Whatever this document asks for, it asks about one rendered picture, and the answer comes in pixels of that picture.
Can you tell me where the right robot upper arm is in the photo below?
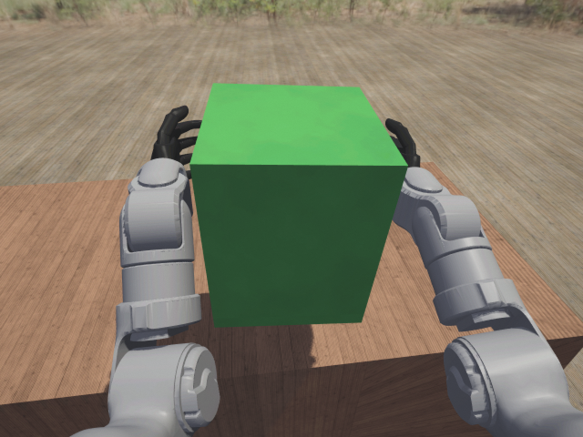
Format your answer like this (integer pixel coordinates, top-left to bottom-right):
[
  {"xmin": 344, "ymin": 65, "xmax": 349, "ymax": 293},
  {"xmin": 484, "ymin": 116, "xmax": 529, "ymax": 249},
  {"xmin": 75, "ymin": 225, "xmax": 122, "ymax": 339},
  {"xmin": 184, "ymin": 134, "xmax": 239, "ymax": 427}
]
[{"xmin": 444, "ymin": 327, "xmax": 583, "ymax": 437}]

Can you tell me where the left robot upper arm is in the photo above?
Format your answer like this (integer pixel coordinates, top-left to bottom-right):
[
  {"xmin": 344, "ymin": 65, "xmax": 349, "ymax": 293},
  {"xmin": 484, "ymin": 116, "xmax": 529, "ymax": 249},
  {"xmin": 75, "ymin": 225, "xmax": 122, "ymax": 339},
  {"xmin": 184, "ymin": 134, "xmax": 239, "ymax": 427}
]
[{"xmin": 69, "ymin": 342, "xmax": 220, "ymax": 437}]

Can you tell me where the pedestal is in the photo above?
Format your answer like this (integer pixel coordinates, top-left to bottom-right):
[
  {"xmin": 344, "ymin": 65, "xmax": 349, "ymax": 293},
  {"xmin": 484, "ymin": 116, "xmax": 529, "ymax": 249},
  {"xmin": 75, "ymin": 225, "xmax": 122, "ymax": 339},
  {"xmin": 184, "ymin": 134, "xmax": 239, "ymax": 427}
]
[{"xmin": 0, "ymin": 162, "xmax": 583, "ymax": 437}]

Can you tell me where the right robot hand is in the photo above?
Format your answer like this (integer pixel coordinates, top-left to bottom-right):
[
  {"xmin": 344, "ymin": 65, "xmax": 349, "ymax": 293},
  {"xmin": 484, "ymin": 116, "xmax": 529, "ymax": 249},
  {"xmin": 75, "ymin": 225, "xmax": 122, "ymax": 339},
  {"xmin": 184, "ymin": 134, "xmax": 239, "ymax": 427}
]
[{"xmin": 385, "ymin": 118, "xmax": 420, "ymax": 168}]

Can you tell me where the robot right forearm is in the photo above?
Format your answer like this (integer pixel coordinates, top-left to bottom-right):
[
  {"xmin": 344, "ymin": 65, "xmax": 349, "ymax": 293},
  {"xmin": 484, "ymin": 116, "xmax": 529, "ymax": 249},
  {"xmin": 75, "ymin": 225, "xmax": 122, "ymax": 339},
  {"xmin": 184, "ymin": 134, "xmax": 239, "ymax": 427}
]
[{"xmin": 393, "ymin": 167, "xmax": 569, "ymax": 398}]

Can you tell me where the robot left forearm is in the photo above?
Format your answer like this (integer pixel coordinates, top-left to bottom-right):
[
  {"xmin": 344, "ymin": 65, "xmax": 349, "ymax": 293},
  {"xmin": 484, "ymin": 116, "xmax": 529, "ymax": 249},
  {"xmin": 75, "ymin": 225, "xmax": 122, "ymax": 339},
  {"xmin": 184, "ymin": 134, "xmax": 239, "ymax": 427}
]
[{"xmin": 107, "ymin": 158, "xmax": 201, "ymax": 418}]

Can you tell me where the left robot hand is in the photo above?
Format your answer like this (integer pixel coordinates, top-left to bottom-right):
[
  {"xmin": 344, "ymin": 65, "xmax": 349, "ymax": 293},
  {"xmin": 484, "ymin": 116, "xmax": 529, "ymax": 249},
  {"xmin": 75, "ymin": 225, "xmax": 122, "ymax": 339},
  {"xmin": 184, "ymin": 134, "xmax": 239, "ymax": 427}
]
[{"xmin": 151, "ymin": 106, "xmax": 202, "ymax": 179}]

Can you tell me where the carton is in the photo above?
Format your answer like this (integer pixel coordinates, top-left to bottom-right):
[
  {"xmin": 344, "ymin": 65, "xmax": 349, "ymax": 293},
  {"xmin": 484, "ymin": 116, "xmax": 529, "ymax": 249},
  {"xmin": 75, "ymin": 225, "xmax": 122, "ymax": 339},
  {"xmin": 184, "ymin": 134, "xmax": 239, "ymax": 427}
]
[{"xmin": 189, "ymin": 83, "xmax": 408, "ymax": 328}]

